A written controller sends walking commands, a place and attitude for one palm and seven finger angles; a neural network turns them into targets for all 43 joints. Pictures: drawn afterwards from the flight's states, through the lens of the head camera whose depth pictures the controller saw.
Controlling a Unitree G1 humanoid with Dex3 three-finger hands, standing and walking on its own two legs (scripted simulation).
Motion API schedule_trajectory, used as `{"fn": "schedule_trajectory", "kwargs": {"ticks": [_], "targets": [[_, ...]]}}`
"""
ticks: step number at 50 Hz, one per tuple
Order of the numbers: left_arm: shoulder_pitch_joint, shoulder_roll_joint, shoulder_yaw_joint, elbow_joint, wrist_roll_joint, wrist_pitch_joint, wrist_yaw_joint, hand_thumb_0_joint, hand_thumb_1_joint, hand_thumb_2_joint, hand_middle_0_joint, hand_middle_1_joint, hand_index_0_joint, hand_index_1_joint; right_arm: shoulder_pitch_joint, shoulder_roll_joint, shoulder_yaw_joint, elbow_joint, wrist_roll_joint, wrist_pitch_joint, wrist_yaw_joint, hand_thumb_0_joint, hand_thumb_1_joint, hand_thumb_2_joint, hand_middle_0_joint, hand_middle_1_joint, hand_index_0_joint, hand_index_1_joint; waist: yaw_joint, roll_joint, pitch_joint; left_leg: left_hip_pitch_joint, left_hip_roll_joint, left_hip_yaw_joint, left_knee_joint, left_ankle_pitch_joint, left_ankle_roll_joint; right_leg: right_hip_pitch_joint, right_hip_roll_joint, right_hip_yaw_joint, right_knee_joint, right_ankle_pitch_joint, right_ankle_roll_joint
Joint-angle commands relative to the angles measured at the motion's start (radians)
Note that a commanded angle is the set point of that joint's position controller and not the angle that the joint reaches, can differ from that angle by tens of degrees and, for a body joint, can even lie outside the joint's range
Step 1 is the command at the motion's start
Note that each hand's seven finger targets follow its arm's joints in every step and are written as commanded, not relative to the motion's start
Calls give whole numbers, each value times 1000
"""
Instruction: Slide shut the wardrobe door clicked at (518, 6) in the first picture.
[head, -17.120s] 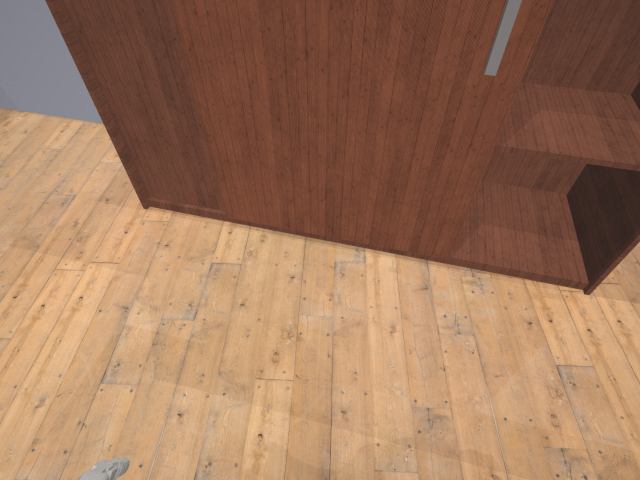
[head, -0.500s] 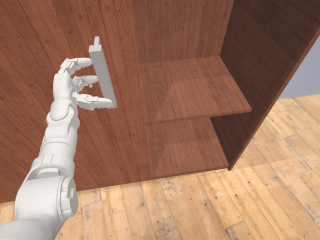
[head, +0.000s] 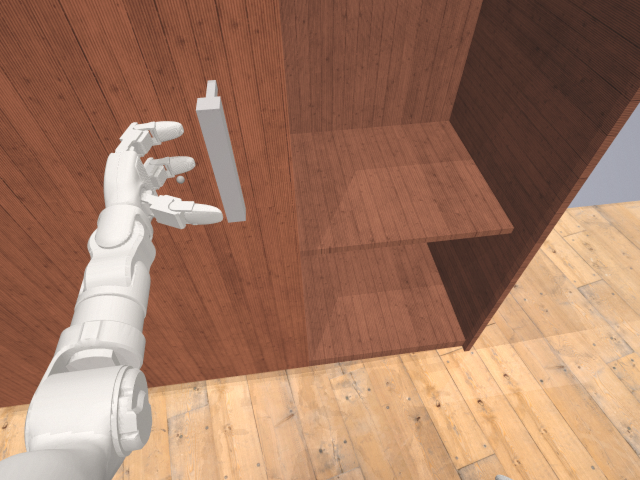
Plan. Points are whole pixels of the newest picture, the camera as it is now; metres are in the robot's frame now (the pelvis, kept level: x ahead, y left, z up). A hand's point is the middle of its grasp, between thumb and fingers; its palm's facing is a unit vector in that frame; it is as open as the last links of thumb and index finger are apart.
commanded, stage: move the hooked fingers beside the handle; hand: left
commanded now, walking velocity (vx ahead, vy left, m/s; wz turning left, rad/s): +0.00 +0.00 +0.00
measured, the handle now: (225, 155) +0.50 +0.13 +0.15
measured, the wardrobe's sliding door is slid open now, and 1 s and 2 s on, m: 0.52 0.52 0.52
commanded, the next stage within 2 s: feel for the door with the fingertips in 1.10 s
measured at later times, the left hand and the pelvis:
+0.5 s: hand (166, 188) +0.43 +0.19 +0.15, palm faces +0.14 -0.99 +0.01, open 14.0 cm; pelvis -0.01 +0.00 +0.00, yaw +1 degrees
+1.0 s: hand (162, 187) +0.43 +0.20 +0.15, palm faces +0.14 -0.99 +0.01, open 14.0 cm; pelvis +0.00 +0.00 +0.00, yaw +0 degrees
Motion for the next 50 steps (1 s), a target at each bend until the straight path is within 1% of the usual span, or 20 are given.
{"fn": "schedule_trajectory", "kwargs": {"ticks": [1, 2, 4, 6, 8, 9, 12, 14, 16, 17, 25, 28, 30, 32, 35, 37, 39, 41, 46, 50], "targets": [[-385, 254, 53, -258, -22, -51, -8, 0, -500, 300, -300, -1200, -300, -1200, 16, -144, -46, -112, 2, -27, -17, 0, -900, -900, 200, 300, 200, 300, 10, -53, -304, 259, 0, -30, -18, 398, 24, 52, 2, -4, -50, 488, 18], [-416, 222, 23, -279, -26, -46, -14, 0, -500, 300, -300, -1200, -300, -1200, 10, -141, -45, -115, 3, -30, -17, 0, -900, -900, 200, 300, 200, 300, -1, -35, -301, 266, -2, -28, -20, 384, 24, 42, 1, -2, -55, 477, 19], [-412, 246, 36, -295, -24, -43, -14, 0, -500, 300, -300, -1200, -300, -1200, 12, -143, -45, -111, 2, -29, -20, 0, -900, -900, 200, 300, 200, 300, 7, -16, -296, 271, 1, -35, -20, 385, 23, 41, 0, -4, -58, 453, 13], [-441, 230, 17, -324, -25, -45, -15, 0, -500, 300, -300, -1200, -300, -1200, 4, -138, -44, -107, 4, -32, -22, 0, -900, -900, 200, 300, 200, 300, -5, 8, -298, 293, 1, -38, -23, 368, 22, 19, 1, -4, -62, 431, 14], [-430, 203, 1, -319, -32, -45, -17, 0, -500, 300, -300, -1200, -300, -1200, 4, -137, -46, -103, 5, -40, -24, 0, -900, -900, 200, 300, 200, 300, -8, -7, -300, 311, 4, -45, -22, 367, 21, 4, 3, -8, -64, 413, 13], [-429, 223, 15, -310, -33, -46, -15, 0, -500, 300, -300, -1200, -300, -1200, 6, -142, -46, -95, 2, -39, -26, 0, -900, -900, 200, 300, 200, 300, -7, -24, -289, 298, 4, -47, -23, 361, 21, 14, 1, -8, -69, 408, 13], [-438, 218, 10, -316, -35, -43, -21, 0, -500, 300, -300, -1200, -300, -1200, -1, -140, -44, -94, 5, -46, -26, 0, -900, -900, 200, 300, 200, 300, -7, -7, -299, 299, -1, -43, -29, 337, 22, 12, 0, -5, -72, 399, 15], [-400, 270, 50, -284, -32, -41, -19, 0, -500, 300, -300, -1200, -300, -1200, 2, -147, -43, -89, 2, -43, -29, 0, -900, -900, 200, 300, 200, 300, 6, -36, -285, 273, 0, -45, -30, 332, 23, 31, -3, -5, -72, 393, 12], [-443, 213, -5, -279, -33, -39, -26, 0, -500, 300, -300, -1200, -300, -1200, -10, -139, -37, -93, 7, -46, -29, 0, -900, -900, 200, 300, 200, 300, -13, -6, -254, 274, -2, -44, -35, 297, 23, -4, -3, -4, -78, 366, 15], [-463, 231, 7, -262, -31, -42, -25, 0, -500, 300, -300, -1200, -300, -1200, -2, -143, -39, -86, 6, -47, -30, 0, -900, -900, 200, 300, 200, 300, -16, -32, -252, 270, 0, -50, -34, 292, 23, -9, -2, -7, -77, 355, 15], [-473, 253, 28, -217, -24, -69, -17, 0, -500, 300, -300, -1200, -300, -1200, 5, -146, -38, -85, 2, -58, -26, 0, -900, -900, 200, 300, 200, 300, -3, -5, -292, 277, -3, -55, -28, 293, 21, -8, -2, -1, -67, 344, 12], [-512, 209, -17, -178, -21, -66, -19, 0, -500, 300, -300, -1200, -300, -1200, 10, -144, -36, -81, 6, -58, -24, 0, -900, -900, 200, 300, 200, 300, -23, -30, -251, 255, -2, -57, -32, 253, 21, -39, -2, -6, -73, 308, 15], [-505, 257, 28, -163, -20, -70, -12, 0, -500, 300, -300, -1200, -300, -1200, 16, -150, -38, -80, 3, -57, -25, 0, -900, -900, 200, 300, 200, 300, -12, -29, -265, 244, -3, -52, -31, 251, 22, -23, -2, 0, -72, 312, 15], [-536, 237, 7, -178, -15, -79, -13, 0, -500, 300, -300, -1200, -300, -1200, 19, -145, -37, -83, 2, -58, -24, 0, -900, -900, 200, 300, 200, 300, -18, -13, -277, 255, -3, -52, -28, 270, 21, -26, -2, -1, -66, 327, 15], [-510, 288, 52, -202, -11, -96, -8, 0, -500, 300, -300, -1200, -300, -1200, 27, -148, -40, -85, -2, -57, -22, 0, -900, -900, 200, 300, 200, 300, -2, -12, -334, 265, -4, -48, -22, 305, 23, 13, -1, 4, -57, 367, 15], [-505, 280, 48, -202, -13, -96, -13, 0, -500, 300, -300, -1200, -300, -1200, 30, -147, -42, -84, -2, -57, -21, 0, -900, -900, 200, 300, 200, 300, -9, -32, -329, 265, -2, -43, -18, 321, 26, 17, 1, 4, -58, 393, 18], [-446, 311, 80, -186, -12, -88, -18, 0, -500, 300, -300, -1200, -300, -1200, 35, -150, -43, -86, -4, -51, -20, 0, -900, -900, 200, 300, 200, 300, 9, -23, -316, 242, -4, -38, -19, 322, 25, 35, -1, 4, -59, 398, 15], [-424, 280, 56, -208, -18, -78, -30, 0, -500, 300, -300, -1200, -300, -1200, 28, -146, -43, -97, 1, -50, -19, 0, -900, -900, 200, 300, 200, 300, 5, -25, -315, 248, -4, -33, -23, 334, 26, 38, 2, 3, -59, 422, 17], [-389, 306, 81, -254, -34, -58, -43, 0, -500, 300, -300, -1200, -300, -1200, 23, -150, -46, -103, 4, -45, -22, 0, -900, -900, 200, 300, 200, 300, 10, -22, -300, 242, -5, -28, -28, 332, 28, 52, 1, 5, -68, 435, 19], [-410, 228, 10, -295, -38, -51, -45, 0, -500, 300, -300, -1200, -300, -1200, 12, -143, -46, -98, 8, -49, -23, 0, -900, -900, 200, 300, 200, 300, -13, 3, -285, 284, 0, -36, -24, 341, 28, 9, 2, -2, -74, 412, 18]]}}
